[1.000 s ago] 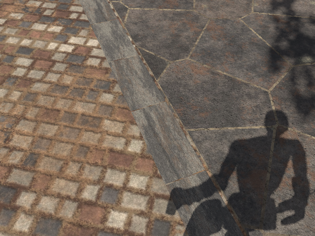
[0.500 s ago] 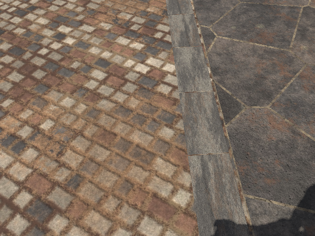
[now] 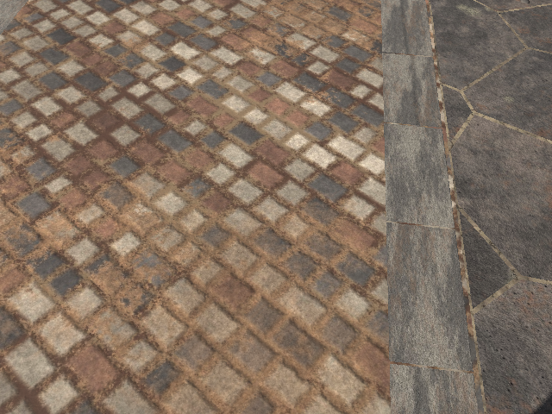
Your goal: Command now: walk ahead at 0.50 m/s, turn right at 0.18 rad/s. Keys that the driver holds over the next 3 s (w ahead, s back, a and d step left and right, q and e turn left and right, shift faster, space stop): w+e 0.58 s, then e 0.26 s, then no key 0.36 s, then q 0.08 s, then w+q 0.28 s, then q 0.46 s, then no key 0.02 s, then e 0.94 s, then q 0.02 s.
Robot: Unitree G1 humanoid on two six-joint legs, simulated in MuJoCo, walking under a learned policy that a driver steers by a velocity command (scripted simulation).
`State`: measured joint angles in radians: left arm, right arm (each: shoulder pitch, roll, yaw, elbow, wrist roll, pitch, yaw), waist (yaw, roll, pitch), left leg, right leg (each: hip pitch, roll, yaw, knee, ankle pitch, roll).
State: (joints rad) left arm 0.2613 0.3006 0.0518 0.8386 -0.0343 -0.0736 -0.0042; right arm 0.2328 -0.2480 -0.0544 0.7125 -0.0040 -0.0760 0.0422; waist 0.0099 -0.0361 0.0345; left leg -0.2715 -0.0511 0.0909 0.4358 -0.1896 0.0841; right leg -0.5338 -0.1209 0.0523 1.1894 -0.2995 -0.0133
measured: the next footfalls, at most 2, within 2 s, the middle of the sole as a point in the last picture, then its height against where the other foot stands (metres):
right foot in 0.40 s outside the picture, level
left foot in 0.84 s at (317, 340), level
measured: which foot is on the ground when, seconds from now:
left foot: down 0.00-0.38, up 0.40-0.82, down 0.84-1.00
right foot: up 0.00-0.38, down 0.40-0.86, up 0.88-1.00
